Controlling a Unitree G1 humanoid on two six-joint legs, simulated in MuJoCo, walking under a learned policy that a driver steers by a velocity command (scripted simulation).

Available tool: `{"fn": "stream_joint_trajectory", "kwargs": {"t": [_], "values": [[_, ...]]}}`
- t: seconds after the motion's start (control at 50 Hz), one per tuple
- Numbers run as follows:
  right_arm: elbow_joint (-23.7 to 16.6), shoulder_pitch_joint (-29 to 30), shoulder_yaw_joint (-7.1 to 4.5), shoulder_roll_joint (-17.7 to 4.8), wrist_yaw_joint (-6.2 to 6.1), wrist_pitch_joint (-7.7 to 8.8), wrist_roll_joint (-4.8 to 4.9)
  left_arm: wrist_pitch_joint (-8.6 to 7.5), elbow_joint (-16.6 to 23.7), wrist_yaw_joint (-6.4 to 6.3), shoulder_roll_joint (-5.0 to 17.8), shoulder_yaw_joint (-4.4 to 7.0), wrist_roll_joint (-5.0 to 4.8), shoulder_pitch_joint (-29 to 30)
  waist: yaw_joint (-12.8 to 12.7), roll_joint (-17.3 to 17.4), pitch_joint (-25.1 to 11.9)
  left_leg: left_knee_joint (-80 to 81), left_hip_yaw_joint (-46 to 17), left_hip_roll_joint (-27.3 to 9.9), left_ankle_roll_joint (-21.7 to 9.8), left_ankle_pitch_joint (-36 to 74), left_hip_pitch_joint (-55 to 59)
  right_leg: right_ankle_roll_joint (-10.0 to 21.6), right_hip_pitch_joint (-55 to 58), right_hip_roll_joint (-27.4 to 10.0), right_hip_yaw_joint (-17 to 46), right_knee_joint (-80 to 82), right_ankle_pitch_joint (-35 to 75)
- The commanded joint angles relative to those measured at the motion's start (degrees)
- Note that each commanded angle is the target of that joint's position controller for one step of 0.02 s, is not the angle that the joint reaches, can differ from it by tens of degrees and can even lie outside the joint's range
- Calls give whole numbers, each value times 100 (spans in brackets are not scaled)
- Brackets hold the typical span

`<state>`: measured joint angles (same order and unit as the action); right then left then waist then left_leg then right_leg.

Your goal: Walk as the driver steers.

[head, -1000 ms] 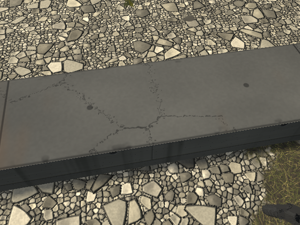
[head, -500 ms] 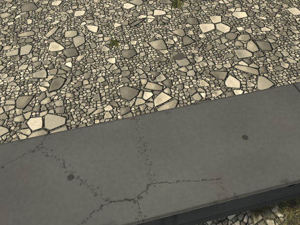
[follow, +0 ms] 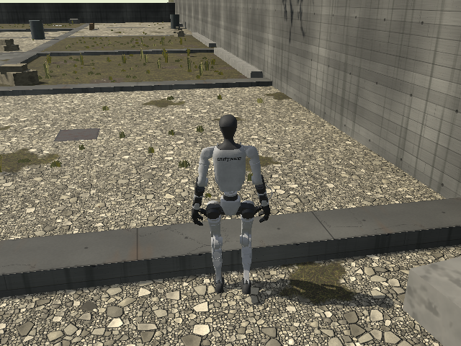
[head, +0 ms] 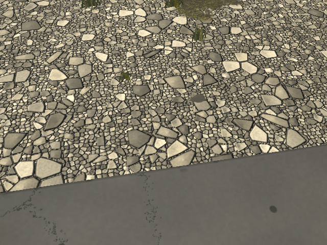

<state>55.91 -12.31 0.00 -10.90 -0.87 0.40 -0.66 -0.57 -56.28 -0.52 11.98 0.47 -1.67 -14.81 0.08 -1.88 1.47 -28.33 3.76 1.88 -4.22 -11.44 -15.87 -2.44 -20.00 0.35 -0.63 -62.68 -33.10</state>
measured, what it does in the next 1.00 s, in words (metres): walks ahead: right foot, then right foot 0.18 m higher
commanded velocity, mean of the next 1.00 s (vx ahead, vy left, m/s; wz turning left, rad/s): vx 0.28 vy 0.00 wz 0.00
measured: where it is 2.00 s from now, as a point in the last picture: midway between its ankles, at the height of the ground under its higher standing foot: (229, 199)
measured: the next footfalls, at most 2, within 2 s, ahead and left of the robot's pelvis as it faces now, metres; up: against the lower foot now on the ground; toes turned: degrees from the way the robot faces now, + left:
right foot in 0.18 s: +0.08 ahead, -0.15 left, +0.00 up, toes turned +0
right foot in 0.98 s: +0.43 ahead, -0.26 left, +0.18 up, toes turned -6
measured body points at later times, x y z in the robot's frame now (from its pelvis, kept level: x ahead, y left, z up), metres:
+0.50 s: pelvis +0.08 -0.03 +0.00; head +0.09 -0.03 +0.45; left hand +0.07 +0.22 -0.16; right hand +0.09 -0.28 -0.16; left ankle +0.05 +0.08 -0.73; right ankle +0.04 -0.15 -0.74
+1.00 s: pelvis +0.26 -0.14 +0.02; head +0.30 -0.15 +0.46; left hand +0.52 +0.02 -0.03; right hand +0.14 -0.36 -0.13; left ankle +0.06 +0.08 -0.70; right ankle +0.39 -0.26 -0.56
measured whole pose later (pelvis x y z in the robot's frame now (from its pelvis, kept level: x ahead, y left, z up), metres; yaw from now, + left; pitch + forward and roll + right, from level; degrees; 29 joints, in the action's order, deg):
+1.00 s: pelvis +0.26 -0.14 +0.02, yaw -1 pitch +3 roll -2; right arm 65.8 -28.3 -0.4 -9.6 -1.5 0.5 1.8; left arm -3.8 -32.6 1.9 5.7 -5.4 -0.2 2.9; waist -1.7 3.8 1.5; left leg -10.7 1.3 -11.8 1.5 -9.1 8.8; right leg 3.9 -58.1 -3.8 -5.6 -81.7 -26.3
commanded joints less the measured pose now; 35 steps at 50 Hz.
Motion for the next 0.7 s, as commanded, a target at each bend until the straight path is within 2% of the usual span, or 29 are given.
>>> {"fn": "stream_joint_trajectory", "kwargs": {"t": [0.02, 0.04, 0.06, 0.08, 0.1, 0.12, 0.14, 0.16, 0.18, 0.2, 0.22, 0.24, 0.28, 0.32, 0.34, 0.38, 0.42, 0.44, 0.5, 0.54, 0.58, 0.6, 0.62, 0.64, 0.66, 0.68, 0.7], "values": [[-281, 551, -61, -416, 20, -29, -45, 273, -47, -245, 511, 237, 18, -457, -272, 729, 476, 1707, -1516, -1420, -840, -206, -844, -424, -132, -378, 269, -276, 170], [-215, 514, -31, -315, -12, -17, -88, 283, -152, -271, 323, 211, 87, -533, -320, 845, 420, 1573, -1134, -1157, -703, 286, -885, -485, 167, -401, 193, 427, 470], [-135, 412, -34, -326, -57, -9, -119, 257, -218, -270, 116, 152, 135, -496, -320, 914, 257, 1339, -804, -936, -596, 956, -729, -505, 474, -421, 99, 1277, 688], [-62, 184, -53, -411, -101, -1, -149, 237, -238, -272, 9, 104, 152, -286, -204, 931, 43, 1150, -732, -905, -603, 1624, -410, -520, 667, -351, -1, 1917, 774], [0, -5, -69, -495, -128, -1, -147, 238, -272, -274, 8, 86, 143, -180, -160, 824, -193, 999, -805, -980, -639, 2029, -79, -512, 854, -289, -77, 2494, 996], [21, -35, -67, -514, -133, -13, -88, 248, -340, -262, 41, 81, 131, -225, -230, 698, -347, 886, -875, -1031, -601, 2088, 80, -461, 1132, -259, -146, 3224, 1650], [70, -203, -62, -476, -72, -11, -25, 292, -377, -251, 84, 73, 108, -204, -220, 675, -313, 880, -948, -994, -464, 1818, 130, -402, 1269, -219, -150, 3804, 2289], [127, -372, -69, -464, -2, 23, 48, 344, -420, -239, 218, 66, 176, -274, -156, 569, -249, 901, -999, -936, -321, 1232, 118, -337, 1360, -278, -1, 3950, 2744], [131, -390, -70, -443, 53, 57, 30, 375, -386, -225, 410, 81, 233, -300, -121, 356, -242, 850, -944, -790, -133, 291, 11, -261, 1480, -555, 237, 3918, 3275], [188, -667, -87, -394, 65, 36, 30, 358, -425, -189, 697, 145, 212, -135, 144, -162, -15, 1144, -690, -530, 26, -490, 85, -43, 1028, -514, 244, 3807, 2477], [205, -453, -88, -441, 46, 2, 10, 310, -436, -155, 566, 146, 171, -20, 20, -98, 312, 1076, -629, -461, 142, -647, 179, 117, 675, -437, 276, 3954, 2037], [199, -354, -105, -444, 22, -24, 36, 249, -493, -146, 445, 124, 188, 6, 3, -100, 413, 955, -578, -414, 183, -395, 184, 152, 625, -450, 296, 4030, 2141], [277, -483, -141, -471, -48, -79, 51, 134, -576, -135, 434, 139, 196, -39, 30, -163, 244, 777, -496, -390, 182, 397, 404, 135, 714, -457, 336, 4052, 2666], [310, -557, -191, -526, -99, -129, 81, 116, -606, -172, 417, 146, 118, -65, 52, -111, -96, 673, -353, -255, 70, -336, 615, 260, 758, -285, 207, 3904, 1975], [263, -464, -214, -532, -119, -147, 113, 116, -613, -189, 441, 163, 73, -103, 42, -52, -60, 646, -359, -228, -23, -1076, 513, 360, 633, -212, 153, 3840, 1250], [187, -370, -248, -548, -153, -154, 150, 81, -550, -219, 433, 167, 56, -111, 25, 57, 341, 742, -528, -302, -164, -2108, 99, 519, 259, -210, 236, 3905, 307], [154, -430, -265, -539, -165, -99, 159, -8, -502, -218, 431, 166, 58, -183, 27, 60, 555, 711, -639, -349, -266, -2188, -94, 642, 109, -249, 347, 3920, 181], [121, -409, -264, -507, -161, -50, 146, -66, -473, -204, 434, 172, 69, -184, 20, 14, 608, 609, -647, -363, -304, -1968, -139, 707, 138, -302, 419, 3883, 385], [127, -567, -258, -457, -90, 117, 161, -190, -457, -133, 581, 231, 23, -392, -5, -238, 331, 86, -437, -218, -295, -956, -84, 909, 576, -507, 779, 3886, 1492], [125, -631, -274, -525, -25, 179, 150, -233, -414, -98, 680, 267, 4, -428, 14, -248, 30, -210, -328, -162, -281, 235, 160, 1016, 950, -566, 844, 3730, 2991], [175, -811, -327, -652, 41, 210, 160, -267, -346, -51, 685, 289, -4, -342, 106, -35, -364, -288, -369, -142, -282, 1186, 605, 987, 1258, -429, 570, 3197, 4933], [176, -852, -367, -751, 79, 205, 176, -282, -312, 1, 570, 261, 26, -275, 153, 279, -528, -179, -498, -200, -318, 1709, 859, 883, 1295, -284, 347, 2862, 5594], [172, -969, -431, -881, 91, 162, 201, -312, -301, 60, 491, 231, 45, -245, 240, 377, -602, -15, -670, -308, -379, 2118, 1212, 762, 1074, -124, 150, 2426, 5773], [267, -1339, -484, -969, 60, 76, 216, -357, -259, 113, 381, 187, 52, -74, 439, 659, -608, 317, -1097, -612, -545, 2323, 1773, 631, 434, 35, -42, 1767, 5298], [449, -1993, -535, -1087, -6, -36, 202, -420, -211, 159, 227, 135, 63, 184, 745, 1158, -513, 821, -1944, -1283, -933, 2560, 2607, 418, -748, 211, -304, 728, 3903], [541, -2159, -533, -1140, -57, -104, 172, -409, -138, 181, 130, 110, 0, 433, 761, 1711, -83, 1375, -2861, -2244, -1467, 2536, 2871, 238, -1940, 234, -458, -525, 436], [516, -2072, -436, -976, -104, -74, 21, -333, 99, 146, 139, 131, -151, 867, 737, 1424, 465, 1479, -3030, -2617, -1649, 2334, 2855, 200, -3104, -57, -38, -2349, -506]]}}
